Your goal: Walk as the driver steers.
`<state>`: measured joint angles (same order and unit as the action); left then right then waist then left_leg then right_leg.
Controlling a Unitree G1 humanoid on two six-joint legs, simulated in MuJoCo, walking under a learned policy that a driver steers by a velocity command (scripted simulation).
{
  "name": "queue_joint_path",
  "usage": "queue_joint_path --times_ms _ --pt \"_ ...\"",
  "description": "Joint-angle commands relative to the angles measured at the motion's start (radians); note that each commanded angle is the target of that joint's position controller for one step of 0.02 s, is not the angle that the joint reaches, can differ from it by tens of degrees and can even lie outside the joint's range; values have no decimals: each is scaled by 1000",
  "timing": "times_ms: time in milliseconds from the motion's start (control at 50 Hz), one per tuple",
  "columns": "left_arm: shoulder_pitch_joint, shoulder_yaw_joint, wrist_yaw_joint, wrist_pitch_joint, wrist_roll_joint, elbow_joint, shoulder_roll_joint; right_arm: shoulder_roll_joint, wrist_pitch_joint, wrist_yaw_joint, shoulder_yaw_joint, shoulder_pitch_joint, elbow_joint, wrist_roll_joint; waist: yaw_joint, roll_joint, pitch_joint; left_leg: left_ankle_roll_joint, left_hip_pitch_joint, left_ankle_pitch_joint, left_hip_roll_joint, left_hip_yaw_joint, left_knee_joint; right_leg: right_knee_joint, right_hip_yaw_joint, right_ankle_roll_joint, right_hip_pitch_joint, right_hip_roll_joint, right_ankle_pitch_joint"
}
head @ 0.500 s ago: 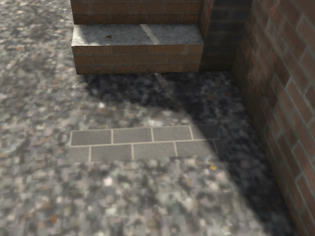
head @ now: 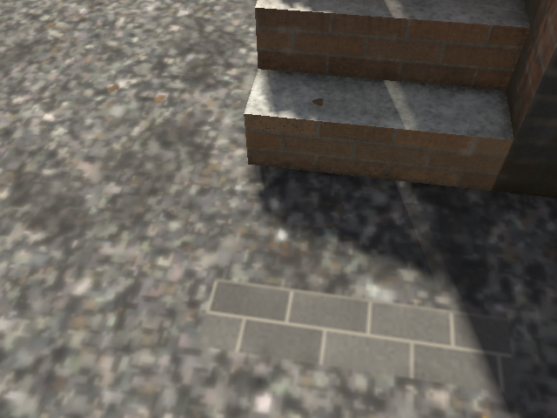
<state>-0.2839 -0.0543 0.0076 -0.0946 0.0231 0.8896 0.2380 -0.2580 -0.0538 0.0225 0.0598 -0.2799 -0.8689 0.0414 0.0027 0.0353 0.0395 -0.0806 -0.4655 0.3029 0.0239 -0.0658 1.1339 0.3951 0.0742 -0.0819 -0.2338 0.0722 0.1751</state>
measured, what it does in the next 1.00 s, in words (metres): walks ahead, turning right: left foot, then right foot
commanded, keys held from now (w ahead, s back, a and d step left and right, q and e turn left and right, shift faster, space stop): w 0.02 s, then w+e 0.12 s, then e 0.66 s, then no key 0.06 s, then q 0.14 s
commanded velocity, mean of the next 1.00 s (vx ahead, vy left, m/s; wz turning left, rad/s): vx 0.18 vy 0.00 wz -0.34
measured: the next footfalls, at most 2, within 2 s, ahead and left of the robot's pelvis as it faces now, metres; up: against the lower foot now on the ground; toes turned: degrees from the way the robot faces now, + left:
left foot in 0.30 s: +0.32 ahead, +0.11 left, +0.00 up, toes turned -4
right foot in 0.76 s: +0.22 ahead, -0.09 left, +0.00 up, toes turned -25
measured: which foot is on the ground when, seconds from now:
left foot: up 0.00-0.28, down 0.30-0.76, up 0.78-1.00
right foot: down 0.00-0.30, up 0.32-0.74, down 0.76-1.00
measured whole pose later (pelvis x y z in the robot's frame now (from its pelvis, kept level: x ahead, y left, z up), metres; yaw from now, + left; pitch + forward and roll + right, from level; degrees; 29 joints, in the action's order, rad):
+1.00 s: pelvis +0.20 +0.00 +0.00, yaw -25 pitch +0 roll +1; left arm -0.19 -0.03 -0.02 0.02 0.02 0.77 0.22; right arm -0.26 0.05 0.00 0.06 -0.26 -0.84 0.03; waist -0.02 0.04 0.03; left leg 0.03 -0.44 0.35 -0.03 0.02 0.88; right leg 0.39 0.01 -0.08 -0.22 0.05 0.18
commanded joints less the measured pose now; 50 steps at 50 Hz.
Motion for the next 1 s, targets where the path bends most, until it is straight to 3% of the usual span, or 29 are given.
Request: queue_joint_path --times_ms 20,80,140,180,240,260,280,300,320,340,360,380,400,440,480,560,620,680,720,740,760,780,800,820,840,880,940,1000 --pt "-60 -6 7 -34 -10 -11 68 -13 7 15 -5 -42 45 10 -29 -92 -11 15 -134 -58 -69 -2 -51 -243 -287 -150 76 -294 -175" --pt "-113 -1 8 -25 -18 15 67 2 1 22 -23 133 104 8 0 -84 22 50 -161 -171 -100 67 -247 -264 -229 -143 62 -246 -228" --pt "-170 -5 5 -17 -18 35 93 14 -3 24 -39 244 133 -7 30 -98 27 75 -80 -253 -69 103 -425 -237 -200 -120 53 -218 -308" --pt "-206 -4 1 -8 -15 52 100 11 -8 14 -43 277 138 -14 43 -100 26 81 -33 -274 -34 117 -492 -168 -198 -106 86 -220 -495" --pt "-213 -6 -9 5 -13 59 113 -18 -24 -11 -36 245 128 -18 28 -133 -12 61 63 -252 5 94 -580 -26 -226 -69 154 -211 -662" --pt "-194 -9 -12 8 -18 53 119 -38 -32 -20 -29 178 105 -16 -1 -135 -38 48 148 -271 19 89 -649 50 -234 -50 159 -192 -670" --pt "-176 -9 -12 9 -31 45 116 -71 -46 -30 -18 82 77 -5 -47 -108 -85 26 303 -378 -9 74 -726 183 -213 -24 109 -150 -605" --pt "-161 -2 -15 6 -46 2 82 -141 -59 -43 -1 -45 63 18 -87 -33 -205 -18 554 -678 -204 -73 -670 402 -192 4 -57 -105 -278" --pt "-301 16 -31 17 -69 -10 -23 -199 -47 -38 12 -97 77 19 -50 168 -392 -142 811 -1130 -526 -305 -566 704 -97 23 -264 5 471" --pt "-311 -10 -45 43 -50 11 76 -162 -23 -33 17 -89 86 -27 -67 116 -437 -197 730 -1047 -514 -347 -614 817 -105 24 -303 -12 502" --pt "-249 -22 -41 60 -26 10 87 -91 -15 -36 -1 -15 101 -31 -35 49 -304 -173 600 -894 -445 -261 -674 842 -120 33 -328 -51 420" --pt "-192 -24 -31 69 -13 -4 69 -42 -13 -42 -16 56 109 -26 -12 53 -197 -141 482 -797 -389 -183 -731 819 -111 48 -339 -76 353" --pt "-161 -29 -21 81 -3 -12 64 -27 -12 -50 -22 83 109 -25 7 72 -137 -126 395 -761 -354 -116 -774 805 -109 65 -326 -95 308" --pt "-170 -30 -7 110 9 -16 37 -34 -14 -59 -18 88 100 -25 37 83 -112 -126 274 -726 -318 -27 -819 811 -86 86 -255 -93 248" --pt "-162 -35 -4 128 6 -30 31 -42 -19 -60 -14 92 98 -21 57 67 -123 -143 239 -705 -320 24 -833 804 -82 92 -246 -87 217" --pt "-46 -28 9 155 9 -90 31 -61 -8 -60 -5 92 91 -12 44 98 -94 -137 200 -452 -317 98 -866 627 -61 86 -248 -116 143" --pt "31 -19 26 164 5 -136 41 -101 9 -55 8 81 90 -9 20 105 -95 -130 179 -300 -328 129 -857 479 -27 72 -170 -111 149" --pt "74 -20 29 162 1 -176 64 -141 29 -48 23 51 85 -9 -5 106 -99 -117 206 -208 -364 123 -819 373 4 53 -122 -97 210" --pt "58 -20 28 149 0 -188 64 -163 43 -48 32 56 84 -16 11 80 -99 -73 194 -149 -359 150 -744 219 22 30 -34 -78 172" --pt "23 -24 23 136 0 -176 78 -153 53 -47 34 22 72 -11 17 21 -104 -21 158 -97 -331 183 -660 115 -5 17 45 -65 120" --pt "-10 -38 12 120 7 -174 142 -108 67 -39 28 -29 66 -4 17 -180 -87 53 69 48 -243 270 -443 -81 -225 -12 98 -203 90" --pt "-10 -73 3 117 4 -205 301 -41 76 -46 8 18 146 -20 21 -415 -25 128 -199 349 -44 272 -258 -149 -614 -149 107 -462 -166" --pt "-85 -80 -11 122 4 -180 278 -92 90 -54 14 103 152 -6 83 -243 -33 124 -197 332 -63 112 -105 -128 -562 -221 79 -453 -223" --pt "-35 -62 -19 126 2 -182 225 -80 94 -49 14 84 144 -23 36 -201 -32 118 -180 239 -71 74 -74 -117 -463 -208 51 -393 -210" --pt "37 -48 -27 131 -6 -190 181 -74 87 -43 12 52 128 -27 -8 -174 -17 112 -154 141 -85 53 -103 -129 -392 -162 28 -326 -141" --pt "125 -27 -33 126 -14 -216 121 -96 81 -35 21 -6 89 -3 -37 -169 -72 105 -109 46 -64 78 -78 -111 -290 -134 72 -260 -285" --pt "104 -3 -30 104 -10 -192 78 -62 90 -27 11 -31 65 -9 -34 -98 -113 114 -6 36 -67 68 -153 -106 -226 -124 92 -267 -401" --pt "88 12 -37 92 4 -154 70 -33 103 -24 -6 -11 52 -15 -5 -144 -75 109 106 41 -61 68 -359 -130 -191 -104 66 -264 -232"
